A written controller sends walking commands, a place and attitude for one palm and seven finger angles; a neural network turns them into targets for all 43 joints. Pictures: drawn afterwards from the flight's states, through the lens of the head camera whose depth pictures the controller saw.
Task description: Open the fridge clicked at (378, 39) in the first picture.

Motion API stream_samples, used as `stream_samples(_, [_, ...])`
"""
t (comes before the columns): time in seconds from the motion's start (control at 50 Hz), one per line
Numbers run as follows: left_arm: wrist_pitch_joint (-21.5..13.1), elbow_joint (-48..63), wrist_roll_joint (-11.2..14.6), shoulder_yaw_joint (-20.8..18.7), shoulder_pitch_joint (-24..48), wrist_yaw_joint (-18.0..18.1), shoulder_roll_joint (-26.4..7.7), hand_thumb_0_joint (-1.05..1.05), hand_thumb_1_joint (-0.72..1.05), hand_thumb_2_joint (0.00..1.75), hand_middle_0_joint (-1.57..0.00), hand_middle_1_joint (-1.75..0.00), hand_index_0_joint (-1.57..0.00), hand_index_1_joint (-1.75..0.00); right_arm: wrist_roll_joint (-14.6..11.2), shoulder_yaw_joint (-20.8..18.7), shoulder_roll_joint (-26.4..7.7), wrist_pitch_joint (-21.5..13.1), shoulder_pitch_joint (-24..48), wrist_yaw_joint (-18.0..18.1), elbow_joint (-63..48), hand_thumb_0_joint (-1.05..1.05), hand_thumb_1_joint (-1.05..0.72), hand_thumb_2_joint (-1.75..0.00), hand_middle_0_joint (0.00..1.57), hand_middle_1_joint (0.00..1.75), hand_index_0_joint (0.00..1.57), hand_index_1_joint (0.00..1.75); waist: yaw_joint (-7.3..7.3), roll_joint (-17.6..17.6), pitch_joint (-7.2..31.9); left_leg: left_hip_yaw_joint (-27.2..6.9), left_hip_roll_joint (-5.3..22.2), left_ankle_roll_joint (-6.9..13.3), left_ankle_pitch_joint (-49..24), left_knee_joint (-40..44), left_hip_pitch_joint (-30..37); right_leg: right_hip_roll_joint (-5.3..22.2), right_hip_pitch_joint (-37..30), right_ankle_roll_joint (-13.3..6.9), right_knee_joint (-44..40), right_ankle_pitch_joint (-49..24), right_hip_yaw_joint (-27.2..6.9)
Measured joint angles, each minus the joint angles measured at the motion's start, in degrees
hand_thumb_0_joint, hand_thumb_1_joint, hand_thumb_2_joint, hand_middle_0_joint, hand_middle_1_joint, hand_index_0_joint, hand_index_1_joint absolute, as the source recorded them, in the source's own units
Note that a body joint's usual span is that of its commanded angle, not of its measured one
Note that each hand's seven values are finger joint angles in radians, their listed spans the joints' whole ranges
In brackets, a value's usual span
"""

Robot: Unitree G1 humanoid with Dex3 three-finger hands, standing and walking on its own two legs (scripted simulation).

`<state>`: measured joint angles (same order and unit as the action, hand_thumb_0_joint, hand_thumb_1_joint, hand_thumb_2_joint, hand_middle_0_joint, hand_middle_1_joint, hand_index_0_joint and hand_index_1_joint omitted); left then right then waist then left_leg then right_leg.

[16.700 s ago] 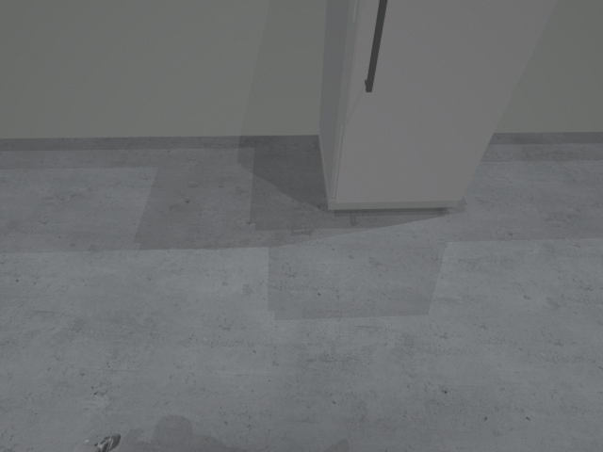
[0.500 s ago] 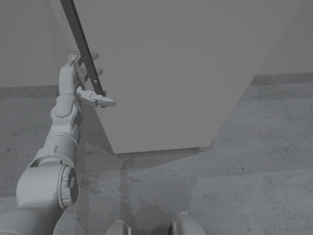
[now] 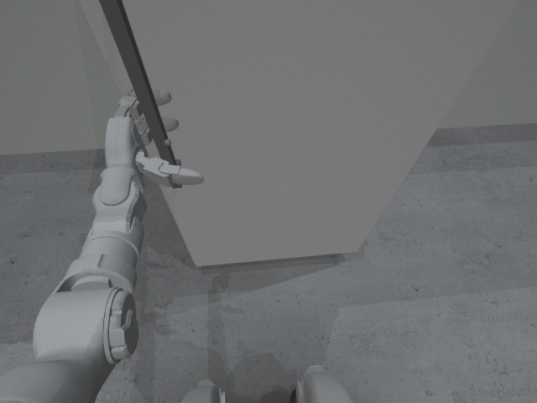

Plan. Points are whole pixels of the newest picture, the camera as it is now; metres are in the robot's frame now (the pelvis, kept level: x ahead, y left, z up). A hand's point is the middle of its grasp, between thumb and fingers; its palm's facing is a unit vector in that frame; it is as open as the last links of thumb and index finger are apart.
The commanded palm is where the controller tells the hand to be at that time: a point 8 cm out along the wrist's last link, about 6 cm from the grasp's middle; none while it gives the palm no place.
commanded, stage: slide the fingers in behind the handle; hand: left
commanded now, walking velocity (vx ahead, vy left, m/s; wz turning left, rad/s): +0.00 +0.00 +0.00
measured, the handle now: (149, 94) +0.53 +0.15 +0.14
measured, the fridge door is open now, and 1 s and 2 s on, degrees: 0 0 2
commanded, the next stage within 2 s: grip the handle and tug to test in 0.30 s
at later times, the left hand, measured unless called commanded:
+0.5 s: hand (170, 145) +0.47 +0.12 +0.10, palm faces +0.04 -1.00 -0.01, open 13.9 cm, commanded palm +0.45 +0.18 +0.09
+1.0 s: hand (170, 141) +0.48 +0.13 +0.09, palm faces +0.04 -1.00 -0.02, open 6.7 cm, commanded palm +0.45 +0.18 +0.09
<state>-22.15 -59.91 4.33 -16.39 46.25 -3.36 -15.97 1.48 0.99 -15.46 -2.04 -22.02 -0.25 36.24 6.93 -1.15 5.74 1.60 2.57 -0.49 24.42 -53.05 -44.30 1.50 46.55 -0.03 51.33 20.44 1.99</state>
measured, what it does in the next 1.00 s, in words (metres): stands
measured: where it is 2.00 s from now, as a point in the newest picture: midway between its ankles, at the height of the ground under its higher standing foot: outside the picture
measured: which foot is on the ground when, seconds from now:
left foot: down 0.00-1.00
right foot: down 0.00-1.00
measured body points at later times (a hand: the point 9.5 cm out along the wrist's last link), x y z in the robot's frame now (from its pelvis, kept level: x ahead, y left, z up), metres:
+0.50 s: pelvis +0.00 +0.00 +0.00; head +0.08 +0.00 +0.45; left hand +0.46 +0.18 +0.10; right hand +0.05 -0.26 -0.12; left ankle +0.01 +0.12 -0.69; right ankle +0.04 -0.12 -0.69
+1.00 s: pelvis +0.00 +0.00 +0.00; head +0.09 +0.00 +0.44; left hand +0.47 +0.18 +0.10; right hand +0.04 -0.26 -0.12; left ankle +0.01 +0.12 -0.69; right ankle +0.04 -0.12 -0.69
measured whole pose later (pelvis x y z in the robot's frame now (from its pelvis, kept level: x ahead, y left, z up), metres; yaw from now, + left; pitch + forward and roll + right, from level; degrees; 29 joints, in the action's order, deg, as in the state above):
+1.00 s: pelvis +0.00 +0.00 +0.00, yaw +0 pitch +16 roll +0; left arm -21.9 -61.6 3.9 -16.3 47.9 -2.7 -16.2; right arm 1.8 1.3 -15.4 -2.1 -21.6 -0.2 36.4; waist 7.1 -1.3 5.5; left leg 1.3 2.4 -0.6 24.1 -53.1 -44.9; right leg 1.5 47.2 -0.2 51.5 20.3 2.1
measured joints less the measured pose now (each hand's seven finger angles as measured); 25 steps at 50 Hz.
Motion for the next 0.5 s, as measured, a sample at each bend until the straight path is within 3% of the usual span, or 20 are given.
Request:
stream_samples(0.22, [0.4, 1.4, -0.3, 1.0, -1.3, 1.5, 1.8, -0.01, -0.50, 0.30, -0.30, -1.20, -0.30, -1.20, 0.1, 0.1, 0.5, 0.3, 0.8, -0.3, -0.4, 0.01, -0.91, -0.90, 0.20, 0.30, 0.20, 0.30, -0.57, -0.1, 0.2, 0.1, -0.2, 0.1, 0.0, 0.6, 1.2, 0.1, -1.1, 0.1, -0.4, 0.1, -0.2])
stream_samples(0.5, [0.4, 0.9, -0.1, 1.4, -1.2, 1.4, 1.6, -0.01, -0.47, 0.32, -0.30, -1.20, -0.29, -1.20, 0.0, 0.3, 0.5, 0.2, 1.2, -0.1, -0.1, 0.01, -0.91, -0.90, 0.20, 0.30, 0.20, 0.30, -0.71, 0.0, -0.1, -0.2, -0.2, -0.1, -0.4, 0.9, 1.7, 0.1, -1.7, -0.1, -0.6, -0.1, 0.1])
